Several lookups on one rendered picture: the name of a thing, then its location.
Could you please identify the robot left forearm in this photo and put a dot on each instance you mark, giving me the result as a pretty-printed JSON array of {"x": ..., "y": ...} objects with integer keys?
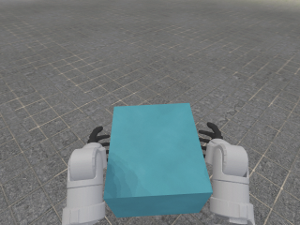
[{"x": 85, "y": 205}]

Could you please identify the robot left hand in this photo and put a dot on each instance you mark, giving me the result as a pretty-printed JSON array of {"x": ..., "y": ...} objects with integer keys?
[{"x": 93, "y": 138}]

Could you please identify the robot right forearm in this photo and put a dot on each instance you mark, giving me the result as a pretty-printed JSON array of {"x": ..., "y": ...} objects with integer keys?
[{"x": 230, "y": 172}]

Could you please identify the robot right hand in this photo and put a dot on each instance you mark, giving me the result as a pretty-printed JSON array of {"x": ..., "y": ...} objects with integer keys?
[{"x": 215, "y": 135}]

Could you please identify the carton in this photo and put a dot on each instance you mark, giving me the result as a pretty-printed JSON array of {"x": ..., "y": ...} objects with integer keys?
[{"x": 155, "y": 163}]

